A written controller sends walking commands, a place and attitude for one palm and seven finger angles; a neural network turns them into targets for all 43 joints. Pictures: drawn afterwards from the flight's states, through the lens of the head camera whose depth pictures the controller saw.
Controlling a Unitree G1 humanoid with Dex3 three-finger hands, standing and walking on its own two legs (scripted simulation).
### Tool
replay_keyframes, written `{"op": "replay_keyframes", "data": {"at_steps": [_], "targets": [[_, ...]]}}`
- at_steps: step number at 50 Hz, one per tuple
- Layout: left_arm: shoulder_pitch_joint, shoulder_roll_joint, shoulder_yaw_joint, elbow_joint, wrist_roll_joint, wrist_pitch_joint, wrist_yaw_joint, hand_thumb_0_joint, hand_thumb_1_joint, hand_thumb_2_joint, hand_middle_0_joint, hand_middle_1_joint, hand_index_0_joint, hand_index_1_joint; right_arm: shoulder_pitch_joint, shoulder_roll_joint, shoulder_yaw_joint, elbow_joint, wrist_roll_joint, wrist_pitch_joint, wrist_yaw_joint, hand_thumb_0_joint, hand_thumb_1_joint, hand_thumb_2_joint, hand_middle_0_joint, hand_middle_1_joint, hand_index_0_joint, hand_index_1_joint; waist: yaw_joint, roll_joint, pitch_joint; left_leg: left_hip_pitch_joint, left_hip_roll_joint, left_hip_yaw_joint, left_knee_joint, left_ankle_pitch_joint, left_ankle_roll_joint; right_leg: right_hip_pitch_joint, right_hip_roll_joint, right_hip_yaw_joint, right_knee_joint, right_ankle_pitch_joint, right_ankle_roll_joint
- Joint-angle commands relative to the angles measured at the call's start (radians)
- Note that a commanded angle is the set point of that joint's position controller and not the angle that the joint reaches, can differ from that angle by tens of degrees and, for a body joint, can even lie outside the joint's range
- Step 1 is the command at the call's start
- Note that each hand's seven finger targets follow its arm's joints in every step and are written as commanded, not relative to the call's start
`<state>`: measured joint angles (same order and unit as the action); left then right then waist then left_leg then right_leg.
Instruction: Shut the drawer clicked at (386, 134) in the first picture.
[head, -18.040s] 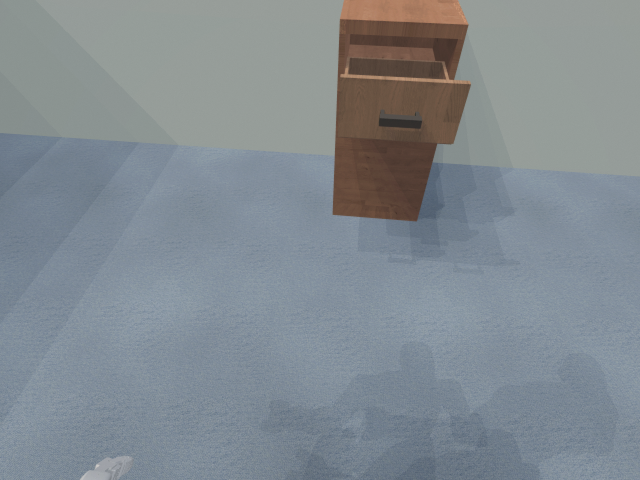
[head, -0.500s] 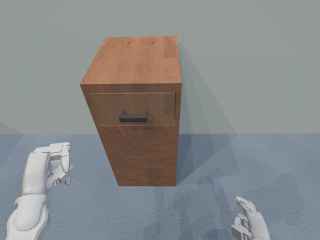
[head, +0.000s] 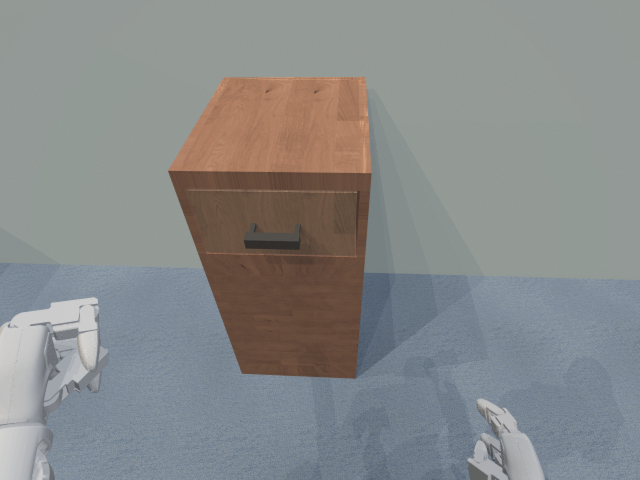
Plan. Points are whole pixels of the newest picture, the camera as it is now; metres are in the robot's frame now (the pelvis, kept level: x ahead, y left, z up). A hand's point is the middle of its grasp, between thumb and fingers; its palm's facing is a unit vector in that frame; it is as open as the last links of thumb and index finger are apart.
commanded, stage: step back with the hand held close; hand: left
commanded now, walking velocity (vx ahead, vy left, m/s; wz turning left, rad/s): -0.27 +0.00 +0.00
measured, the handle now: (274, 234) +0.59 +0.18 -0.08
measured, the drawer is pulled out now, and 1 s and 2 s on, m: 0.00 0.00 0.00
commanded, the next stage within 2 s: stop stepping back and stand still in 1.14 s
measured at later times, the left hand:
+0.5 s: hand (70, 375) +0.15 +0.25 +0.16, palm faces +0.26 -0.82 -0.51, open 3.3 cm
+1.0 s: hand out of the picture +0.03 +0.29 +0.17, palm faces +0.40 -0.76 -0.52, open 3.3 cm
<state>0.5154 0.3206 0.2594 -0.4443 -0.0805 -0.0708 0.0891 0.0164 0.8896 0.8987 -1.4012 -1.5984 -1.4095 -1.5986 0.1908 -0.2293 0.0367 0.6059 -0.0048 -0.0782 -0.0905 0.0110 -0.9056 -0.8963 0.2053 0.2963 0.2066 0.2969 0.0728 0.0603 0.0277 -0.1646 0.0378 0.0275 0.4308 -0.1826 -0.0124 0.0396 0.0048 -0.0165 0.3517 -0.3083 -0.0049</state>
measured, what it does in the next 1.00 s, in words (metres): walks backwards: right foot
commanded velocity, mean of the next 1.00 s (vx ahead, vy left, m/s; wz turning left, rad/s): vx -0.30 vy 0.00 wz -0.01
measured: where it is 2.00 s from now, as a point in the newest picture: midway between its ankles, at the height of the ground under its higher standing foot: outside the picture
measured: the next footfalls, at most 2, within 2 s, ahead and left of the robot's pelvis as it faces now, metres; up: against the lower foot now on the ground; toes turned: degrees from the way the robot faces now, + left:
right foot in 0.92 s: -0.15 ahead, -0.06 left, +0.00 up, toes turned +8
left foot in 1.06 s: -0.03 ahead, +0.13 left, +0.00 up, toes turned +6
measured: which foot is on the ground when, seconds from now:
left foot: down 0.00-0.92, up 0.94-1.00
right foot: down 0.00-0.74, up 0.76-0.90, down 0.92-1.00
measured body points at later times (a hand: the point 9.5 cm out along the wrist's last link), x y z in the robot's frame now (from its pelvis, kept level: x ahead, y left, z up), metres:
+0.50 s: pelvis -0.04 +0.02 +0.00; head -0.01 +0.01 +0.44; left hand +0.13 +0.29 +0.18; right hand +0.14 -0.22 -0.09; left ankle +0.04 +0.13 -0.74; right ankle -0.07 -0.12 -0.74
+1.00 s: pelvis -0.14 +0.04 -0.01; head -0.10 +0.04 +0.43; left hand +0.00 +0.32 +0.20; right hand +0.07 -0.18 -0.11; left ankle -0.02 +0.13 -0.73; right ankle -0.19 -0.07 -0.74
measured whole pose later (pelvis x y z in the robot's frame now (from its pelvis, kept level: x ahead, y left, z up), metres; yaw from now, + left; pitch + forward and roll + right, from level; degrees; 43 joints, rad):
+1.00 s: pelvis -0.14 +0.04 -0.01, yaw +5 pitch +3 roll -2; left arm 0.68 0.43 0.40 -0.66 -0.07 -0.27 0.14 0.01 0.89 0.90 -1.40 -1.60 -1.41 -1.60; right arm 0.16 -0.22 -0.02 0.61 0.00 -0.02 -0.05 0.01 -0.91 -0.90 0.21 0.30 0.21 0.30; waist 0.03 0.05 0.03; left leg -0.57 0.00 0.02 0.66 -0.22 0.00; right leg -0.20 0.10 0.03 0.52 -0.37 -0.04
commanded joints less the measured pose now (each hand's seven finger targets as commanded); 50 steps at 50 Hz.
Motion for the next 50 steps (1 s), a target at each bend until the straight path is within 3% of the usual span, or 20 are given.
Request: {"op": "replay_keyframes", "data": {"at_steps": [1, 2, 4, 7, 11, 15, 21, 27, 33, 35, 37, 38, 41, 43, 44, 46, 47, 48, 49, 50], "targets": [[-0.184, 0.322, 0.268, -0.354, 0.013, -0.122, 0.029, 0.000, 0.900, 0.900, -1.400, -1.600, -1.400, -1.600, -0.135, -0.117, -0.042, -0.205, -0.005, -0.033, -0.003, 0.000, -0.900, -0.900, 0.200, 0.300, 0.200, 0.300, -0.055, -0.015, 0.007, 0.122, -0.021, 0.003, 0.028, 0.157, 0.065, -0.293, -0.042, 0.047, -0.121, 0.363, 0.008], [-0.079, 0.249, 0.222, -0.242, 0.015, -0.127, 0.021, 0.000, 0.900, 0.900, -1.400, -1.600, -1.400, -1.600, -0.137, -0.104, -0.048, -0.178, -0.007, -0.009, -0.001, 0.000, -0.900, -0.900, 0.200, 0.300, 0.200, 0.300, -0.059, -0.044, 0.011, 0.106, -0.020, 0.000, 0.039, 0.168, 0.062, -0.290, -0.054, 0.026, -0.108, 0.375, 0.010], [-0.019, 0.207, 0.189, -0.202, 0.018, -0.129, 0.010, 0.000, 0.900, 0.900, -1.400, -1.600, -1.400, -1.600, -0.138, -0.102, -0.056, -0.189, -0.008, 0.017, 0.004, 0.000, -0.900, -0.900, 0.200, 0.300, 0.200, 0.300, -0.061, -0.053, 0.018, 0.103, -0.016, 0.003, 0.033, 0.210, 0.058, -0.299, -0.053, 0.019, -0.097, 0.411, 0.018], [0.075, 0.177, 0.175, -0.188, 0.009, -0.136, 0.000, 0.000, 0.900, 0.900, -1.400, -1.600, -1.400, -1.600, -0.123, -0.110, -0.074, -0.201, -0.004, 0.052, 0.011, 0.000, -0.900, -0.900, 0.200, 0.300, 0.200, 0.300, -0.061, -0.024, -0.073, 0.127, 0.005, 0.003, 0.028, 0.355, 0.061, -0.261, -0.045, 0.005, -0.044, 0.454, 0.030], [0.129, 0.212, 0.213, -0.250, -0.001, -0.142, 0.001, 0.000, 0.900, 0.900, -1.400, -1.600, -1.400, -1.600, -0.130, -0.103, -0.087, -0.230, 0.004, 0.081, 0.013, 0.000, -0.900, -0.900, 0.200, 0.300, 0.200, 0.300, -0.052, -0.074, -0.184, 0.151, 0.019, 0.009, 0.040, 0.495, 0.064, -0.219, -0.038, -0.009, 0.008, 0.538, 0.042], [0.160, 0.246, 0.240, -0.326, -0.008, -0.145, 0.015, 0.000, 0.900, 0.900, -1.400, -1.600, -1.400, -1.600, -0.121, -0.104, -0.090, -0.255, 0.007, 0.092, 0.008, 0.000, -0.900, -0.900, 0.200, 0.300, 0.200, 0.300, -0.047, -0.046, -0.229, 0.139, 0.027, 0.007, 0.047, 0.535, 0.062, -0.214, -0.030, -0.010, 0.047, 0.531, 0.042], [0.174, 0.249, 0.242, -0.354, -0.006, -0.151, 0.039, 0.000, 0.900, 0.900, -1.400, -1.600, -1.400, -1.600, -0.102, -0.106, -0.096, -0.251, 0.005, 0.084, 0.002, 0.000, -0.900, -0.900, 0.200, 0.300, 0.200, 0.300, -0.059, 0.002, -0.203, 0.074, 0.032, -0.007, 0.041, 0.422, 0.054, -0.258, -0.021, 0.001, 0.051, 0.405, 0.039], [0.150, 0.226, 0.220, -0.282, -0.004, -0.174, 0.053, 0.000, 0.900, 0.900, -1.400, -1.600, -1.400, -1.600, -0.109, -0.105, -0.100, -0.230, 0.009, 0.069, -0.004, 0.000, -0.900, -0.900, 0.200, 0.300, 0.200, 0.300, -0.083, -0.047, -0.096, -0.018, 0.015, -0.025, 0.023, 0.036, 0.041, -0.362, -0.036, 0.028, -0.028, 0.152, 0.022], [0.109, 0.252, 0.220, -0.328, 0.010, -0.218, 0.068, 0.000, 0.900, 0.900, -1.400, -1.600, -1.400, -1.600, -0.108, -0.121, -0.095, -0.223, 0.000, 0.037, -0.016, 0.000, -0.900, -0.900, 0.200, 0.300, 0.200, 0.300, -0.090, 0.009, -0.037, -0.060, 0.028, -0.094, -0.024, -0.175, 0.032, -0.460, -0.009, 0.019, -0.047, -0.147, 0.010], [0.109, 0.236, 0.214, -0.338, 0.019, -0.227, 0.070, 0.000, 0.900, 0.900, -1.400, -1.600, -1.400, -1.600, -0.103, -0.124, -0.090, -0.229, -0.003, 0.026, -0.019, 0.000, -0.900, -0.900, 0.200, 0.300, 0.200, 0.300, -0.088, 0.049, -0.035, -0.168, 0.066, -0.161, -0.129, -0.312, 0.048, -0.373, 0.032, 0.002, 0.043, -0.153, 0.017], [0.106, 0.239, 0.241, -0.358, 0.037, -0.231, 0.069, 0.000, 0.900, 0.900, -1.400, -1.600, -1.400, -1.600, -0.116, -0.139, -0.091, -0.241, -0.009, 0.011, -0.022, 0.000, -0.900, -0.900, 0.200, 0.300, 0.200, 0.300, -0.072, 0.201, -0.061, -0.444, 0.151, -0.267, -0.337, -0.567, 0.096, -0.110, 0.103, -0.023, 0.295, -0.069, 0.028], [0.091, 0.260, 0.264, -0.373, 0.045, -0.232, 0.068, 0.000, 0.900, 0.900, -1.400, -1.600, -1.400, -1.600, -0.125, -0.136, -0.094, -0.245, -0.010, 0.003, -0.024, 0.000, -0.900, -0.900, 0.200, 0.300, 0.200, 0.300, -0.060, 0.240, -0.077, -0.529, 0.179, -0.304, -0.373, -0.610, 0.117, -0.033, 0.119, -0.020, 0.393, -0.031, 0.027], [0.138, 0.266, 0.277, -0.395, 0.037, -0.237, 0.065, 0.000, 0.900, 0.900, -1.400, -1.600, -1.400, -1.600, -0.105, -0.119, -0.100, -0.238, -0.014, -0.014, -0.008, 0.000, -0.900, -0.900, 0.200, 0.300, 0.200, 0.300, -0.056, 0.191, -0.140, -0.466, 0.167, -0.244, -0.289, -0.476, 0.114, -0.068, 0.107, -0.008, 0.376, -0.065, 0.004], [0.209, 0.283, 0.300, -0.400, 0.017, -0.232, 0.064, 0.000, 0.900, 0.900, -1.400, -1.600, -1.400, -1.600, -0.104, -0.112, -0.102, -0.233, -0.015, -0.024, 0.003, 0.000, -0.900, -0.900, 0.200, 0.300, 0.200, 0.300, -0.055, 0.147, -0.167, -0.359, 0.137, -0.188, -0.199, -0.361, 0.088, -0.140, 0.078, 0.008, 0.218, -0.089, -0.016], [0.212, 0.278, 0.281, -0.421, 0.002, -0.232, 0.062, 0.000, 0.900, 0.900, -1.400, -1.600, -1.400, -1.600, -0.108, -0.090, -0.096, -0.225, -0.012, -0.020, 0.011, 0.000, -0.900, -0.900, 0.200, 0.300, 0.200, 0.300, -0.065, 0.081, -0.170, -0.266, 0.092, -0.147, -0.109, -0.254, 0.056, -0.229, 0.035, 0.051, 0.084, -0.095, -0.034], [0.170, 0.299, 0.297, -0.416, -0.008, -0.246, 0.074, 0.000, 0.900, 0.900, -1.400, -1.600, -1.400, -1.600, -0.100, -0.078, -0.100, -0.175, 0.001, -0.002, 0.022, 0.000, -0.900, -0.900, 0.200, 0.300, 0.200, 0.300, -0.084, -0.133, -0.173, -0.045, -0.016, -0.039, 0.301, -0.066, 0.000, -0.540, -0.220, 0.376, -0.142, -0.003, -0.090], [0.135, 0.306, 0.309, -0.382, -0.007, -0.252, 0.087, 0.000, 0.900, 0.900, -1.400, -1.600, -1.400, -1.600, -0.097, -0.073, -0.097, -0.151, -0.001, 0.004, 0.027, 0.000, -0.900, -0.900, 0.200, 0.300, 0.200, 0.300, -0.078, -0.160, -0.147, -0.099, -0.022, -0.036, 0.388, -0.095, 0.000, -0.523, -0.280, 0.371, -0.138, 0.200, -0.106], [0.121, 0.264, 0.279, -0.363, 0.000, -0.256, 0.092, 0.000, 0.900, 0.900, -1.400, -1.600, -1.400, -1.600, -0.083, -0.074, -0.098, -0.142, 0.005, 0.005, 0.031, 0.000, -0.900, -0.900, 0.200, 0.300, 0.200, 0.300, -0.084, -0.176, -0.185, -0.160, -0.047, -0.011, 0.394, -0.127, 0.006, -0.382, -0.248, 0.328, -0.056, 0.653, -0.052], [0.117, 0.253, 0.252, -0.325, 0.008, -0.235, 0.079, 0.000, 0.900, 0.900, -1.400, -1.600, -1.400, -1.600, -0.092, -0.082, -0.111, -0.154, 0.016, 0.011, 0.025, 0.000, -0.900, -0.900, 0.200, 0.300, 0.200, 0.300, -0.088, -0.304, -0.199, -0.170, -0.060, 0.004, 0.341, -0.074, 0.017, -0.283, -0.187, 0.229, 0.034, 0.924, 0.017], [0.081, 0.257, 0.243, -0.328, 0.008, -0.220, 0.067, 0.000, 0.900, 0.900, -1.400, -1.600, -1.400, -1.600, -0.113, -0.083, -0.108, -0.175, 0.020, 0.013, 0.011, 0.000, -0.900, -0.900, 0.200, 0.300, 0.200, 0.300, -0.092, -0.319, -0.195, -0.129, -0.049, 0.019, 0.232, 0.025, 0.026, -0.238, -0.151, 0.169, 0.097, 1.020, 0.037]]}}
